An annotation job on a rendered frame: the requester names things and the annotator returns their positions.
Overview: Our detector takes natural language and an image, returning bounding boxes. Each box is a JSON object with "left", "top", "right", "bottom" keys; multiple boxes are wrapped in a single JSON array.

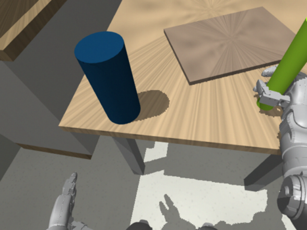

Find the right robot arm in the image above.
[{"left": 277, "top": 104, "right": 307, "bottom": 230}]

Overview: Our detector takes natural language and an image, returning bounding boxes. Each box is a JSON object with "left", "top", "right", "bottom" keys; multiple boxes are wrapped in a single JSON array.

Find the table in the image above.
[{"left": 59, "top": 0, "right": 307, "bottom": 192}]

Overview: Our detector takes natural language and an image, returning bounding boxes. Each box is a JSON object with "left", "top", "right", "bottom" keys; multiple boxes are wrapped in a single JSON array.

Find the right robot hand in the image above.
[{"left": 253, "top": 65, "right": 307, "bottom": 112}]

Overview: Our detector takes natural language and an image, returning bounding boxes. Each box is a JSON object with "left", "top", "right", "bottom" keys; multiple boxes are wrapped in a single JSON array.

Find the left robot hand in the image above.
[{"left": 48, "top": 172, "right": 93, "bottom": 230}]

